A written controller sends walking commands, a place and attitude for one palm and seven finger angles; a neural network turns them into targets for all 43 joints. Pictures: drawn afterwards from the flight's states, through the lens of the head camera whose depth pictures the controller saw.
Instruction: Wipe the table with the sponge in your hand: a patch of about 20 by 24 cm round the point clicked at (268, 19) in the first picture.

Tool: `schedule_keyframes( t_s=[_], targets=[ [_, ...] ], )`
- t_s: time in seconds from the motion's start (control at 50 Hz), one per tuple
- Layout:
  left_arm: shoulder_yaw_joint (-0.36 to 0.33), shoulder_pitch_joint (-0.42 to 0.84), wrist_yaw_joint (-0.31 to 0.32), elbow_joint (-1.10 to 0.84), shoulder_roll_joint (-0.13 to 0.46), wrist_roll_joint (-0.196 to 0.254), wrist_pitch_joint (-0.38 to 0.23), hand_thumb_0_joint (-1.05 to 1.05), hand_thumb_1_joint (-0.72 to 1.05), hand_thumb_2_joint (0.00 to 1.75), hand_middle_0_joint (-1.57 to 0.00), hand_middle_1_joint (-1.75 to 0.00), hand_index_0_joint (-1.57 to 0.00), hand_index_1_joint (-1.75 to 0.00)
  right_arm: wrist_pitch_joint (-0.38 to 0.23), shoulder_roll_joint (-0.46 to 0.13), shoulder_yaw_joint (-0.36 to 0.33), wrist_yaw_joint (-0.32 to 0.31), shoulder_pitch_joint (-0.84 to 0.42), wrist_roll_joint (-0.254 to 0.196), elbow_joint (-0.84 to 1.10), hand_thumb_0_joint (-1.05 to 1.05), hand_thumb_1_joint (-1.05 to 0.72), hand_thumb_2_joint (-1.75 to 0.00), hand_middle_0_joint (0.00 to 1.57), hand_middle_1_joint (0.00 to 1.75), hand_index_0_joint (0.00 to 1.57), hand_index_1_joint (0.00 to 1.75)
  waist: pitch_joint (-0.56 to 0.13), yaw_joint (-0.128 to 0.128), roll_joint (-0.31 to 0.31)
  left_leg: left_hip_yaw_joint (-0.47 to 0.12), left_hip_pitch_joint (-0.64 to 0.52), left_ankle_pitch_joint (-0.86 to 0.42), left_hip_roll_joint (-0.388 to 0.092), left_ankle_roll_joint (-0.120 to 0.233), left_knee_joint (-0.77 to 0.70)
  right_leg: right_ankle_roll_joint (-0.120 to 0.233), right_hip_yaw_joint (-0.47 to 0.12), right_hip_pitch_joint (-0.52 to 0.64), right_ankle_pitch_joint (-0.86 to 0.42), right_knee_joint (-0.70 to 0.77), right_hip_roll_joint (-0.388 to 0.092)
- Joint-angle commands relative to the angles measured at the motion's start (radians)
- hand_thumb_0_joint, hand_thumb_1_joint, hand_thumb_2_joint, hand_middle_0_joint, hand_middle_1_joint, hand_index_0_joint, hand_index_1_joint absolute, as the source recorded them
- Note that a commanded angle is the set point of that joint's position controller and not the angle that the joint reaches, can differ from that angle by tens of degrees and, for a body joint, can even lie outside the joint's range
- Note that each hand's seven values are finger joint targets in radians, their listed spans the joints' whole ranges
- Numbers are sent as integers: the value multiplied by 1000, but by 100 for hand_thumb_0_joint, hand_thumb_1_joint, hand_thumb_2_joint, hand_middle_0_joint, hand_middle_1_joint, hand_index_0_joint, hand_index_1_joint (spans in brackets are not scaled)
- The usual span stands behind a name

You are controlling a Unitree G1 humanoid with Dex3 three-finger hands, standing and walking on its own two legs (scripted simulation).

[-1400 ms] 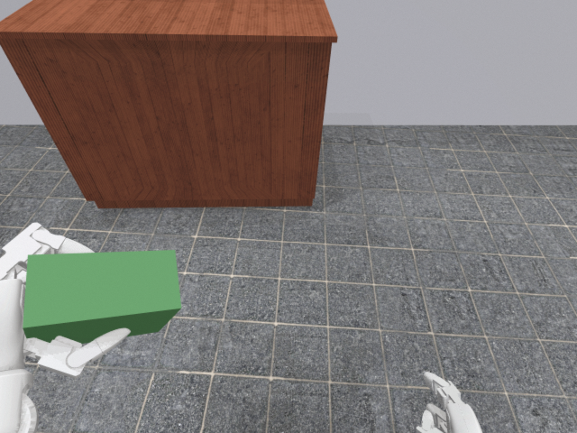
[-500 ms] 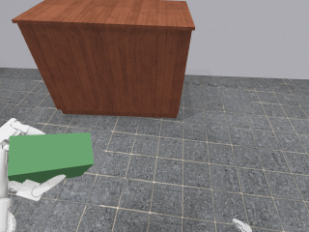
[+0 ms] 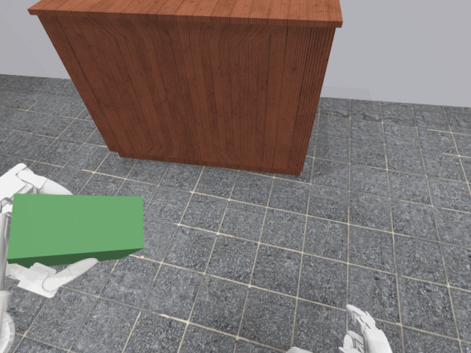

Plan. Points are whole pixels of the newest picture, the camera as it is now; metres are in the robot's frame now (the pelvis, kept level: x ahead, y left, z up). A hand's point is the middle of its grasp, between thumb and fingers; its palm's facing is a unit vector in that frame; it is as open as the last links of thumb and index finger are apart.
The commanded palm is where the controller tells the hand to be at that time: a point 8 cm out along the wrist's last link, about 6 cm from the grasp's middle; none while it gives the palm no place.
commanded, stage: walk to a spot facing it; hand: left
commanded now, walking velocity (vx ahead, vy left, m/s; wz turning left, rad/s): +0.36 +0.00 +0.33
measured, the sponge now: (96, 231) +0.24 +0.19 +0.15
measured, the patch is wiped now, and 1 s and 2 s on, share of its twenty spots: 0.00 0.00 0.00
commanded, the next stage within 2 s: none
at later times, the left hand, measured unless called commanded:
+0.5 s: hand (65, 152) +0.34 +0.26 +0.19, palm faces +0.54 -0.75 -0.38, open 10.5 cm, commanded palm +0.27 +0.29 +0.20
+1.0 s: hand (82, 125) +0.40 +0.26 +0.19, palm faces +0.67 -0.60 -0.43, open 10.5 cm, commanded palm +0.32 +0.28 +0.20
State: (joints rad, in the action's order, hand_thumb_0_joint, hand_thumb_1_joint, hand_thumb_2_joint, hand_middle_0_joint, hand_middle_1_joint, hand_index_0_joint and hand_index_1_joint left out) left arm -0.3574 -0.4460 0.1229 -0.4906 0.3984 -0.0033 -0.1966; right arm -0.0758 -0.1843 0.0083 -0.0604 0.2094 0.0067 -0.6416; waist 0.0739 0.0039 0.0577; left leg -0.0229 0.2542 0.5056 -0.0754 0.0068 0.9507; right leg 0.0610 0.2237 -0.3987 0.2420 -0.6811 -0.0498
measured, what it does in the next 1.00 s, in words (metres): walks ahead, turning left: left foot, then right foot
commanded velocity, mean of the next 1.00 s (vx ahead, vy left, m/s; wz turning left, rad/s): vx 0.32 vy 0.00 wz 0.46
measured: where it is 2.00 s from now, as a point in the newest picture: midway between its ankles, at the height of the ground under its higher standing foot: (268, 308)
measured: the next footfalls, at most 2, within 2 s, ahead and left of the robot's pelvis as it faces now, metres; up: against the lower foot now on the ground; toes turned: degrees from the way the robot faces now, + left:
left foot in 0.42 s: +0.24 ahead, +0.13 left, +0.00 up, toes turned +18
right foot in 0.72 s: +0.31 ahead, -0.16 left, +0.00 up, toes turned +4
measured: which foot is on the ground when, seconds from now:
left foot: up 0.00-0.40, down 0.42-0.72, up 0.74-1.00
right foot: down 0.00-0.42, up 0.44-0.70, down 0.72-1.00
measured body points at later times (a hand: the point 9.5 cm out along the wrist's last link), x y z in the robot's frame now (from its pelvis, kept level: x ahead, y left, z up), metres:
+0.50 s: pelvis +0.15 -0.01 +0.00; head +0.17 +0.00 +0.45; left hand +0.31 +0.30 +0.21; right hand +0.36 -0.21 -0.07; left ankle +0.20 +0.12 -0.71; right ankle +0.09 -0.11 -0.66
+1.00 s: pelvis +0.28 -0.04 +0.02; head +0.32 -0.02 +0.47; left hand +0.36 +0.29 +0.22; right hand +0.53 -0.23 -0.07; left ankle +0.31 +0.11 -0.68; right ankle +0.27 -0.16 -0.71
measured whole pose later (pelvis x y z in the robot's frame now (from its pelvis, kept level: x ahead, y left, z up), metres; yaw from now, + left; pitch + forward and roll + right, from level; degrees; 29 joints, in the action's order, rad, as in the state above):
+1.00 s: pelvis +0.28 -0.04 +0.02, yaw +23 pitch +0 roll +3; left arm -0.35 -0.49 0.17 -0.59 0.35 0.00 -0.19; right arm -0.05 -0.27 -0.05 -0.06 0.21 0.01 -0.59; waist 0.10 -0.01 -0.06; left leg 0.19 0.47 0.38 -0.07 -0.02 0.75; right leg -0.04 0.28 -0.16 0.39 -0.59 -0.20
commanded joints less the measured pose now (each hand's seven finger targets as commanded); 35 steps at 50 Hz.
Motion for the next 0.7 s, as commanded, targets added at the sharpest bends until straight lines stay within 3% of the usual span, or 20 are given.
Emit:
schedule_keyframes(
  t_s=[0.0, 0.02, 0.06, 0.12, 0.2, 0.26, 0.3, 0.34, 0.36, 0.38, 0.4, 0.42, 0.44, 0.46, 0.48, 0.52, 0.56, 0.62, 0.66, 0.68],
  targets=[
    [-182, 47, 26, -228, 206, 27, -87, 0, 10, 130, -120, -160, -120, -160, -27, -124, -59, -2, -119, -2, 171, 0, -90, -90, 20, 30, 20, 30, -162, -19, -189, -42, 447, -71, -11, -6, 497, 136, -660, 354, 179, 417, -438],
    [-178, 29, 25, -233, 193, 22, -94, 0, 10, 130, -120, -160, -120, -160, -13, -116, -52, 0, -125, -2, 162, 0, -90, -90, 20, 30, 20, 30, -124, -15, -122, -28, 447, -119, -29, -19, 495, 117, -531, 292, 107, 414, -394],
    [-167, 12, 30, -238, 175, 21, -94, 0, 10, 130, -120, -160, -120, -160, 3, -111, -50, 1, -121, -1, 157, 0, -90, -90, 20, 30, 20, 30, -126, -6, -117, 1, 453, -179, -42, -33, 446, 87, -345, 270, -59, 400, -346],
    [-158, 8, 39, -254, 164, 28, -87, 0, 10, 130, -120, -160, -120, -160, 13, -117, -57, 1, -106, 2, 174, 0, -90, -90, 20, 30, 20, 30, -126, -1, -107, 48, 403, -236, -67, -34, 207, 78, -219, 249, -149, 400, -330],
    [-149, -23, 60, -265, 149, 33, -74, 0, 10, 130, -120, -160, -120, -160, 4, -100, -52, -2, -82, 1, 211, 0, -90, -90, 20, 30, 20, 30, -145, -26, -180, 164, 319, -239, -37, -18, -118, 69, -133, 329, -259, 364, -311],
    [-133, 6, 77, -260, 138, 29, -59, 0, 10, 130, -120, -160, -120, -160, -3, -97, -52, -6, -74, 1, 228, 0, -90, -90, 20, 30, 20, 30, -132, -39, -198, 221, 283, -235, -4, -11, -223, 68, -130, 361, -287, 345, -306],
    [-107, 52, 84, -273, 129, 26, -51, 0, 10, 130, -120, -160, -120, -160, -5, -94, -50, -12, -71, -2, 236, 0, -90, -90, 20, 30, 20, 30, -127, -37, -215, 234, 198, -220, 8, -1, -295, 65, -122, 347, -311, 300, -312],
    [-98, 105, 93, -270, 136, 22, -48, 0, 10, 130, -120, -160, -120, -160, -7, -96, -51, -19, -48, 1, 225, 0, -90, -90, 20, 30, 20, 30, -161, -7, -171, 284, 35, -268, 63, 5, -391, 36, -66, 292, -373, 143, -281],
    [-82, 144, 93, -295, 133, 22, -55, 0, 10, 130, -120, -160, -120, -160, -11, -106, -57, -24, -31, 1, 225, 0, -90, -90, 20, 30, 20, 30, -201, 21, -108, 275, -95, -289, 74, 19, -448, 6, -26, 241, -404, -27, -251],
    [-80, 136, 92, -285, 132, 20, -63, 0, 10, 130, -120, -160, -120, -160, -13, -121, -60, -26, -24, 0, 230, 0, -90, -90, 20, 30, 20, 30, -235, 37, 34, 95, -258, -304, -20, 75, -496, -43, -2, 90, -283, -251, -196],
    [-90, 139, 90, -298, 128, 31, -78, 0, 10, 130, -120, -160, -120, -160, -22, -131, -57, -15, -40, 1, 233, 0, -90, -90, 20, 30, 20, 30, -242, 20, 240, -355, -370, -524, -282, 222, -579, -91, -44, -139, 224, -515, -39],
    [-103, 185, 80, -288, 172, 21, -92, 0, 10, 130, -120, -160, -120, -160, -31, -130, -47, 2, -54, -5, 232, 0, -90, -90, 20, 30, 20, 30, -215, 10, 197, -560, -331, -555, -380, 297, -632, -82, -166, -241, 398, -625, -17],
    [-151, 159, 62, -241, 221, 13, -82, 0, 10, 130, -120, -160, -120, -160, -28, -135, -57, 2, -83, -6, 208, 0, -90, -90, 20, 30, 20, 30, -192, 7, 164, -539, -259, -391, -396, 308, -642, -88, -249, -283, 364, -648, -75],
    [-178, 133, 56, -285, 224, 17, -83, 0, 10, 130, -120, -160, -120, -160, -25, -126, -68, 4, -84, -14, 206, 0, -90, -90, 20, 30, 20, 30, -186, 2, 163, -500, -208, -280, -378, 315, -641, -93, -264, -301, 337, -637, -93],
    [-198, 74, 54, -326, 227, 20, -87, 0, 10, 130, -120, -160, -120, -160, -29, -122, -72, 5, -87, -14, 204, 0, -90, -90, 20, 30, 20, 30, -184, -13, 155, -398, -161, -284, -331, 286, -627, -93, -256, -278, 312, -570, -106],
    [-174, -12, 50, -380, 162, 32, -98, 0, 10, 130, -120, -160, -120, -160, -45, -108, -63, 14, -83, -15, 194, 0, -90, -90, 20, 30, 20, 30, -182, -24, 184, -218, -39, -256, -255, 224, -640, -103, -184, -157, 232, -402, -96],
    [-163, -54, 49, -347, 124, 45, -99, 0, 10, 130, -120, -160, -120, -160, -65, -112, -59, 17, -75, -14, 186, 0, -90, -90, 20, 30, 20, 30, -181, -21, 209, -98, 72, -197, -204, 178, -663, -112, -110, 11, 171, -227, -67],
    [-136, -17, 45, -243, 95, 41, -90, 0, 10, 130, -120, -160, -120, -160, -77, -119, -58, 1, -59, -14, 173, 0, -90, -90, 20, 30, 20, 30, -153, -13, 182, -47, 125, -71, -172, 139, -623, -131, -29, 144, 133, -36, -11],
    [-114, 41, 43, -181, 82, 33, -72, 0, 10, 130, -120, -160, -120, -160, -68, -115, -58, -12, -57, -20, 166, 0, -90, -90, 20, 30, 20, 30, -149, -17, 107, -14, 172, 33, -128, 98, -505, -130, -5, 255, 132, 113, 15],
    [-111, 67, 43, -156, 99, 23, -57, 0, 10, 130, -120, -160, -120, -160, -63, -104, -52, -18, -53, -23, 169, 0, -90, -90, 20, 30, 20, 30, -144, -22, -7, 39, 235, 62, -74, 70, -336, -99, -104, 301, 205, 223, -50]
  ],
)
